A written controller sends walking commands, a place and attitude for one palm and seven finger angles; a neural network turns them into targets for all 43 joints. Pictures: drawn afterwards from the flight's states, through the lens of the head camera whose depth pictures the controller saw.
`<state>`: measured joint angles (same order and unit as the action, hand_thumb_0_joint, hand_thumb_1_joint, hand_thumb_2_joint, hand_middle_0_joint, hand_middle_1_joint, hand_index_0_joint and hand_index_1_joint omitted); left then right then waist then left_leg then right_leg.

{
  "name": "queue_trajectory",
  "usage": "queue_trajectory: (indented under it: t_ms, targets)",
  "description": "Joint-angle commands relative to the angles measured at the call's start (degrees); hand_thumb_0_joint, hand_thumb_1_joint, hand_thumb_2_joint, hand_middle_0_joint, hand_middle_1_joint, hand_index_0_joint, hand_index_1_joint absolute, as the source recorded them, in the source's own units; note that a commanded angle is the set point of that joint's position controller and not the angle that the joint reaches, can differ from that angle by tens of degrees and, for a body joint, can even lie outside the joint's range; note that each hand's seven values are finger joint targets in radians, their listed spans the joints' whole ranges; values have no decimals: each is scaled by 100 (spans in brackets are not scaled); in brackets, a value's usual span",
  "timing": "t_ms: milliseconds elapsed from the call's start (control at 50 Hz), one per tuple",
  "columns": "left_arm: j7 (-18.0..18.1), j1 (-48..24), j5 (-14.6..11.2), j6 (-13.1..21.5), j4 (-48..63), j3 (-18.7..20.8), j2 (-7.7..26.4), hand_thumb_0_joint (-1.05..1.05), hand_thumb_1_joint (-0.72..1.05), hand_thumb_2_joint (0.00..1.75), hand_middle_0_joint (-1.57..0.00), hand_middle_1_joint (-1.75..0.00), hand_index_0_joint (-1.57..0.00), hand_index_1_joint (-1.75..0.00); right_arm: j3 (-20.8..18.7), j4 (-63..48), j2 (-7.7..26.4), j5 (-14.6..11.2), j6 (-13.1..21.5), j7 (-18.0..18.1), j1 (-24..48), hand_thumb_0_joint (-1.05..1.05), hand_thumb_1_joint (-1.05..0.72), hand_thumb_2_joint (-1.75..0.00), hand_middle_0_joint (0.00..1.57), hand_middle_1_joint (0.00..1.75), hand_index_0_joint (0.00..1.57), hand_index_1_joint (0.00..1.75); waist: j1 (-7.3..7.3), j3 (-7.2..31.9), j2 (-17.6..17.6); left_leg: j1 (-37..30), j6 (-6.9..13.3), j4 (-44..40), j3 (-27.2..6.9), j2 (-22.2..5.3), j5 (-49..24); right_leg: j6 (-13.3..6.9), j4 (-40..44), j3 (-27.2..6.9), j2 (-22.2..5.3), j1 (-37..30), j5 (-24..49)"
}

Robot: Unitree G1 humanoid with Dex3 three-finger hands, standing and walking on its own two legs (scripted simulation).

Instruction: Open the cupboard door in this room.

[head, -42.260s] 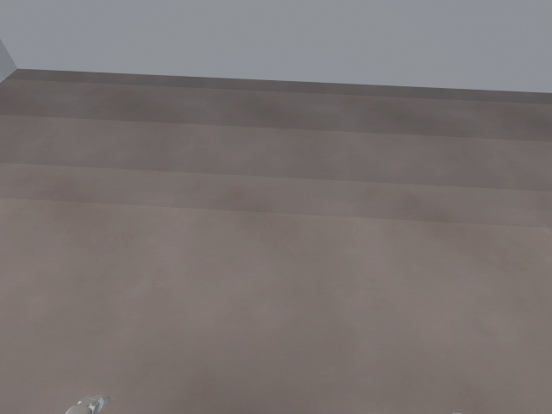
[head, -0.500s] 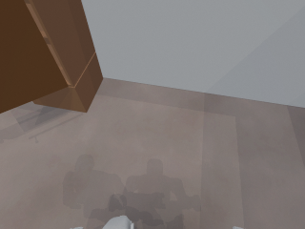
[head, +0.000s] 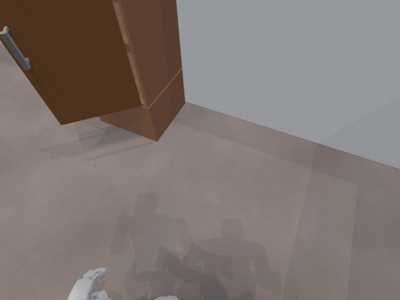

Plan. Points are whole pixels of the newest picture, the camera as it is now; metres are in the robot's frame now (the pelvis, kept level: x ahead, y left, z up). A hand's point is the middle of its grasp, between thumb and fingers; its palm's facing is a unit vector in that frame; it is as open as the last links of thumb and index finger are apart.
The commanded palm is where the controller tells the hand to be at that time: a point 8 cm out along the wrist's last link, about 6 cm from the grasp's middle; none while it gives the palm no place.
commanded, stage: turn to face it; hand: left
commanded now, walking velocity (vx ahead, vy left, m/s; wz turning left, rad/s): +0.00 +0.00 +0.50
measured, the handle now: (16, 48) +0.89 +0.69 -0.01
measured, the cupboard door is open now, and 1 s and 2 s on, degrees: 44 44 44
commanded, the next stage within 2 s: take the last steps up to it in 0.30 s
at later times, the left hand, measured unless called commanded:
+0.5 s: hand out of the picture -0.04 +0.23 -0.18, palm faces +0.28 -0.93 -0.23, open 7.3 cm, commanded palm none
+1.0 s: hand out of the picture +0.01 +0.20 -0.15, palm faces +0.38 -0.91 -0.18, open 7.3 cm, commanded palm none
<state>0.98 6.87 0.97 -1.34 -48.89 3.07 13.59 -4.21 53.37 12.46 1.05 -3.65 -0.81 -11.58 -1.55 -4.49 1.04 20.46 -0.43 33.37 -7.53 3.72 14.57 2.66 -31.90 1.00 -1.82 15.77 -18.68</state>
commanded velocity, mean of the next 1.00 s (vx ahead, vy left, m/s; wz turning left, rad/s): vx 0.19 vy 0.08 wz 0.23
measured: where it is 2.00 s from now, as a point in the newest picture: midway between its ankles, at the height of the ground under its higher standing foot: (156, 250)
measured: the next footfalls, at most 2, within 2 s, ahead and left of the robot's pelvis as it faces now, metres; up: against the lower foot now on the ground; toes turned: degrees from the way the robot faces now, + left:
left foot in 0.38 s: +0.02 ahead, +0.12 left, +0.00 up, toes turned +15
right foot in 0.76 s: +0.09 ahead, -0.08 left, +0.00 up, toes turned +10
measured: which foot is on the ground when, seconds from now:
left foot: down 0.00-0.00, up 0.02-0.36, down 0.38-0.76, up 0.78-1.00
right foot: down 0.00-0.38, up 0.40-0.74, down 0.76-1.00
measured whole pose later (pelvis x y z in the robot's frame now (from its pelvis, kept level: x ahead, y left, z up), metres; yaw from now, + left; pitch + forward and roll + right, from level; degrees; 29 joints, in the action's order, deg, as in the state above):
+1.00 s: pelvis +0.08 +0.05 +0.02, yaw +20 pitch +0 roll +2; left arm 0.4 19.8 1.6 3.6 -60.9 1.5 6.6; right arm -4.0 59.7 12.4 1.4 -2.3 -2.1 -13.8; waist -0.4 -3.5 0.3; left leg 32.6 -2.2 57.3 1.2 -3.6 11.7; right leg 1.7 -20.3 8.7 -5.7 2.7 -17.0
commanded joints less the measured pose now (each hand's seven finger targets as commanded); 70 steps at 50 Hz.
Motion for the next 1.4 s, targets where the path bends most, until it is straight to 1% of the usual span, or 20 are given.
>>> queue_trajectory:
  t_ms: [0, 80, 220, 300, 320, 360, 400, 580, 700, 720, 740, 780, 880, 1040, 1100, 1120, 1140, 1160, 1280, 1380]
  targets:
    - [141, 770, 27, 214, 203, 263, 1114, 0, 90, 90, -20, -30, -20, -30, -250, -613, 770, 21, 139, 40, 407, 0, -90, -90, 20, 30, 20, 30, 358, 666, -1602, 1494, -133, 3110, 198, -162, 1972, -1205, 1456, -1931, -2491, -1100, 2158]
    - [130, 356, -3, 227, 286, 137, 655, 0, 90, 90, -20, -30, -20, -30, -152, -350, 500, -8, 20, -48, 332, 0, -90, -90, 20, 30, 20, 30, 66, 488, -1155, 1323, -317, 3577, 585, -427, 950, -889, 1056, -255, -1580, -980, 3269]
    - [111, 1031, 83, 226, -87, 251, 861, 0, 90, 90, -20, -30, -20, -30, -15, -364, 263, -49, 80, -51, 847, 0, -90, -90, 20, 30, 20, 30, 416, 508, -1261, 550, -266, 1418, 1096, -354, 1275, -954, 825, -58, -1727, -1318, 3678]
    - [73, 960, 27, 193, -230, 289, 961, 0, 90, 90, -20, -30, -20, -30, 21, -191, 352, -46, 186, 7, 457, 0, -90, -90, 20, 30, 20, 30, 201, 656, -1239, -632, -124, -295, 1276, -235, 292, -655, 253, 218, -1601, -948, 3427]
    - [53, 858, -7, 174, -234, 269, 890, 0, 90, 90, -20, -30, -20, -30, -13, -126, 519, -38, 228, 1, 190, 0, -90, -90, 20, 30, 20, 30, 26, 767, -908, -1318, -23, -953, 1101, -429, -447, -424, -233, 406, -1481, -509, 2883]
    - [25, 769, -57, 81, 50, 83, 289, 0, 90, 90, -20, -30, -20, -30, -212, -71, 1433, 35, 240, 75, -320, 0, -90, -90, 20, 30, 20, 30, -218, 1029, 1546, -2186, 1231, -1215, -1287, -2689, -3720, 124, -2044, 635, -501, 1214, -1861]
    - [55, 302, -19, -50, -69, 119, 370, 0, 90, 90, -20, -30, -20, -30, -150, -32, 1248, 68, 237, 212, -165, 0, -90, -90, 20, 30, 20, 30, -182, 732, 1185, -1447, 1333, -1417, -1079, -2334, -2413, 51, -2914, -7, -455, 1274, -1580]
    - [-200, 315, 45, 112, -267, 119, 232, 0, 90, 90, -20, -30, -20, -30, -44, 35, 864, 39, 451, 177, -299, 0, -90, -90, 20, 30, 20, 30, 24, 369, 596, -1339, 1188, -1972, -544, -1632, 137, -26, -2129, 298, -340, 1358, -601]
    - [-202, 1107, 54, 232, -517, 152, 188, 0, 90, 90, -20, -30, -20, -30, -58, 65, 807, 21, 411, 130, -73, 0, -90, -90, 20, 30, 20, 30, 492, 300, 380, 176, 877, -1251, -361, -1130, 1305, -111, 230, 581, -18, -1099, -7]
    - [-161, 1629, 88, 294, -661, 227, 459, 0, 90, 90, -20, -30, -20, -30, -32, 31, 609, -17, 435, 97, 28, 0, -90, -90, 20, 30, 20, 30, 768, 335, -315, 1019, 593, -337, 95, -636, 1544, -212, 957, 13, -485, -2084, -361]
    - [-84, 2100, 145, 347, -763, 332, 965, 0, 90, 90, -20, -30, -20, -30, 43, -143, 212, -63, 469, 63, 22, 0, -90, -90, 20, 30, 20, 30, 944, 360, -2048, 2152, 236, 1379, 886, -18, 1876, -727, 1944, -2066, -2162, -2760, -1471]
    - [-23, 1846, 44, 379, -701, 283, 975, 0, 90, 90, -20, -30, -20, -30, -64, -275, 570, 80, 386, 8, 530, 0, -90, -90, 20, 30, 20, 30, 744, -328, -1489, 2399, 119, 3139, 283, -448, 1322, -1250, 2632, -3254, -2781, -1243, -2473]
    - [-11, 1459, 12, 593, -807, 80, 253, 0, 90, 90, -20, -30, -20, -30, 11, 200, 193, 52, 306, -118, 55, 0, -90, -90, 20, 30, 20, 30, 276, -198, -1027, 1900, -181, 2973, 725, -808, -341, -673, 2191, -280, -1682, -1082, 1294]
    - [12, 1832, 89, 592, -1249, 98, 424, 0, 90, 90, -20, -30, -20, -30, 126, 15, -108, -4, 454, -225, 634, 0, -90, -90, 20, 30, 20, 30, 427, -183, -1247, 967, -46, 667, 1409, -673, -330, -687, 1739, 505, -1685, -1254, 2418]
    - [6, 1541, 56, 519, -1241, 173, 521, 0, 90, 90, -20, -30, -20, -30, 64, 274, 108, 32, 575, -141, -276, 0, -90, -90, 20, 30, 20, 30, -75, 206, -1061, -782, 120, -312, 1669, -345, -372, -561, 711, 746, -1517, -772, 2545]
    - [-16, 1591, 57, 491, -1234, 146, 364, 0, 90, 90, -20, -30, -20, -30, -22, 528, 473, 56, 604, -80, -1079, 0, -90, -90, 20, 30, 20, 30, -366, 694, -319, -1912, 166, -521, 1490, -491, -286, -444, -525, 878, -1272, -406, 2234]
    - [-53, 1895, -20, 432, -1129, 122, 15, 0, 90, 90, -20, -30, -20, -30, -208, 671, 1182, 139, 642, 34, -1822, 0, -90, -90, 20, 30, 20, 30, -575, 1395, 1236, -3159, 618, -734, -385, -1894, -372, -201, -2160, 1160, -483, 933, -65]
    - [-56, 1552, -37, 440, -872, 45, -141, 0, 90, 90, -20, -30, -20, -30, -262, 758, 1458, 89, 592, 137, -2265, 0, -90, -90, 20, 30, 20, 30, -702, 1536, 1595, -3221, 1036, -1552, -1564, -2611, -413, -258, -3525, 669, -49, 1651, -1681]
    - [-163, 1245, 79, 278, -966, 74, -366, 0, 90, 90, -20, -30, -20, -30, 5, 398, 317, 82, 754, 217, -581, 0, -90, -90, 20, 30, 20, 30, 173, 277, 499, -508, 904, -2334, 63, -2139, 382, -316, -3803, 76, -700, 1608, -61]
    - [-216, 859, 60, 210, -707, 71, -294, 0, 90, 90, -20, -30, -20, -30, -6, 400, 387, 67, 779, 180, -585, 0, -90, -90, 20, 30, 20, 30, 231, 197, 248, -657, 1053, -2564, 571, -2044, 65, -240, -2218, 168, -643, 1349, 443]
